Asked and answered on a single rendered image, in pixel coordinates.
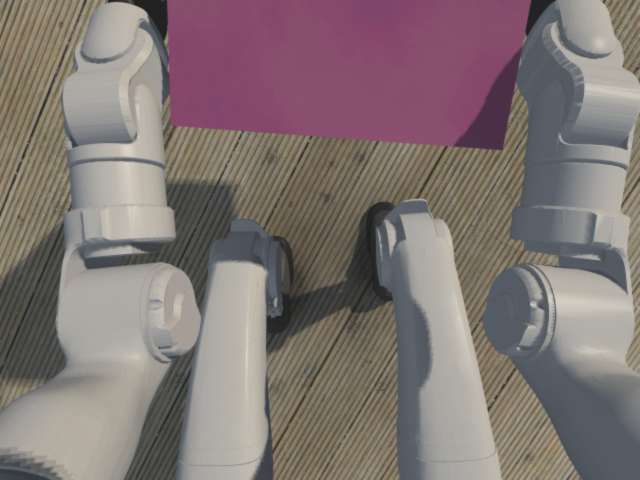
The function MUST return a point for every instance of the robot left forearm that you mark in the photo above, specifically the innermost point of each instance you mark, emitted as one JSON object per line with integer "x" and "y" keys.
{"x": 112, "y": 109}

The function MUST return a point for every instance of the left robot upper arm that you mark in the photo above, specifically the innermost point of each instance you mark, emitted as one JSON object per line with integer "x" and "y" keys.
{"x": 120, "y": 329}

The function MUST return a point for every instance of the right robot shin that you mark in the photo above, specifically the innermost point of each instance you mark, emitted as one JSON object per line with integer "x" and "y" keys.
{"x": 420, "y": 206}

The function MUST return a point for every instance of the robot left hand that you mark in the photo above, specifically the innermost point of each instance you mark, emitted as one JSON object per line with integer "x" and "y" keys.
{"x": 157, "y": 9}

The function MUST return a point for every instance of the carton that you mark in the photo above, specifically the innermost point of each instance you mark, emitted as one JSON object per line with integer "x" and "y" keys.
{"x": 433, "y": 72}

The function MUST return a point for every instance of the robot right hand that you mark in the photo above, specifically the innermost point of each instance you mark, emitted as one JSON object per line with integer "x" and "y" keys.
{"x": 537, "y": 7}

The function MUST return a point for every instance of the robot right thigh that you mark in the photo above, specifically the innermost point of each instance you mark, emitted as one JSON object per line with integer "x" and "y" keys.
{"x": 443, "y": 425}

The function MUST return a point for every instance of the robot right forearm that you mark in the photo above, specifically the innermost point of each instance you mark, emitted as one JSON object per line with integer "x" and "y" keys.
{"x": 582, "y": 110}

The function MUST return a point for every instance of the right robot upper arm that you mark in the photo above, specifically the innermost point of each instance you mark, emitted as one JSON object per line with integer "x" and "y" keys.
{"x": 567, "y": 331}

